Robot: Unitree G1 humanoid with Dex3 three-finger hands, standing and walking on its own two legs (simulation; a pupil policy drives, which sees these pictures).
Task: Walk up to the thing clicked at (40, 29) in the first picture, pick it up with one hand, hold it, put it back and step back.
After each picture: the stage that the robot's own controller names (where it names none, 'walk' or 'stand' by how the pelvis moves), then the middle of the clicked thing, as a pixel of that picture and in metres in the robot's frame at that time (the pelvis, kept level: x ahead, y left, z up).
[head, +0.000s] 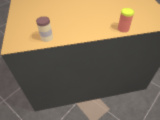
stand; (45, 29) +0.69 +0.22 -0.02
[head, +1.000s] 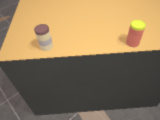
walk; (44, 37) +0.60 +0.24 -0.01
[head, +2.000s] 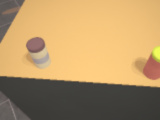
rise first; (39, 53) +0.46 +0.21 +0.02
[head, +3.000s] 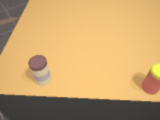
stand; (40, 70) +0.41 +0.19 -0.01
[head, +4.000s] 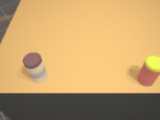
stand; (36, 68) +0.42 +0.21 -0.02
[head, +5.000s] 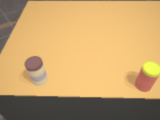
stand; (36, 71) +0.43 +0.21 -0.02
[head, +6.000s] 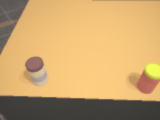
stand; (37, 72) +0.42 +0.21 -0.02
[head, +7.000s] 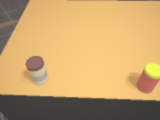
stand; (38, 71) +0.42 +0.21 -0.02
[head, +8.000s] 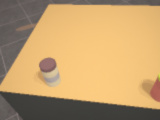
rise first; (50, 72) +0.42 +0.19 -0.02
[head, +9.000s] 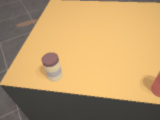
go down; (52, 67) +0.44 +0.18 -0.02
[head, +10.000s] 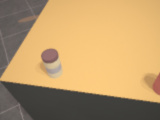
go down; (52, 63) +0.45 +0.18 -0.01
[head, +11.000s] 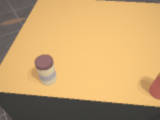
go down; (46, 70) +0.42 +0.16 +0.00
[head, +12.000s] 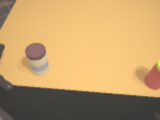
close in; (38, 60) +0.43 +0.17 +0.01
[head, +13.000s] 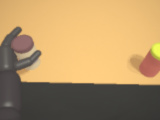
close; (27, 53) +0.44 +0.19 +0.04
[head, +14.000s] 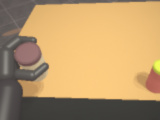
lift; (33, 63) +0.34 +0.16 +0.16
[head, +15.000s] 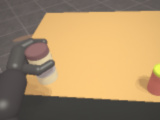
lift; (42, 64) +0.33 +0.15 +0.16
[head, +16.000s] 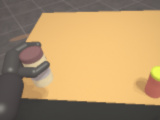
hold; (37, 67) +0.34 +0.16 +0.15
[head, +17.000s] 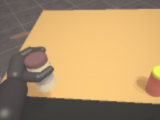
crouch; (41, 72) +0.33 +0.15 +0.13
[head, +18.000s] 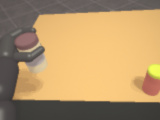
crouch; (32, 53) +0.38 +0.17 +0.18
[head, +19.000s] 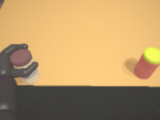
lower; (26, 67) +0.41 +0.19 +0.02
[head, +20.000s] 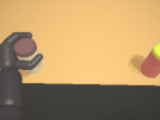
lower; (29, 57) +0.42 +0.18 +0.05
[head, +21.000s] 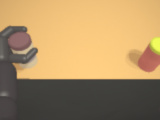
lower; (24, 51) +0.44 +0.19 +0.05
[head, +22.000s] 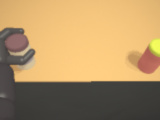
lower; (21, 52) +0.44 +0.19 +0.05
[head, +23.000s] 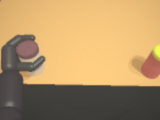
draw back; (31, 59) +0.42 +0.17 +0.04
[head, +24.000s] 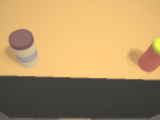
rise; (25, 49) +0.43 +0.17 +0.05
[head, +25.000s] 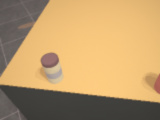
sink last; (52, 68) +0.42 +0.17 +0.02
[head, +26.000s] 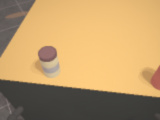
stand; (49, 62) +0.43 +0.16 +0.02
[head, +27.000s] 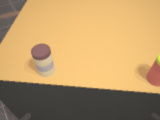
stand; (43, 61) +0.43 +0.17 +0.03
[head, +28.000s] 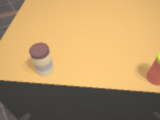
stand; (42, 60) +0.43 +0.18 +0.04
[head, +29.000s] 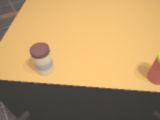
stand; (42, 59) +0.43 +0.18 +0.04
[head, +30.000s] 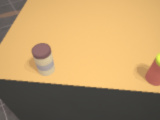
stand; (44, 60) +0.43 +0.17 +0.03
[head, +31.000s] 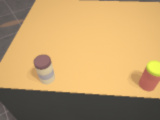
walk; (45, 69) +0.43 +0.18 -0.02
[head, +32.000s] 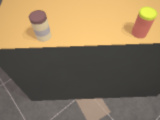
walk; (40, 26) +0.57 +0.19 +0.01
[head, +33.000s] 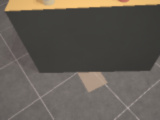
walk; out of the picture +0.87 +0.23 +0.00
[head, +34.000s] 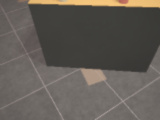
stand; out of the picture +1.10 +0.18 +0.00
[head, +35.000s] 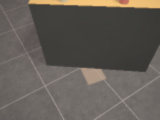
stand; out of the picture +1.09 +0.16 -0.02
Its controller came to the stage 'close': yes
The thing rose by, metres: 0.22
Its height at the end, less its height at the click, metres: +0.00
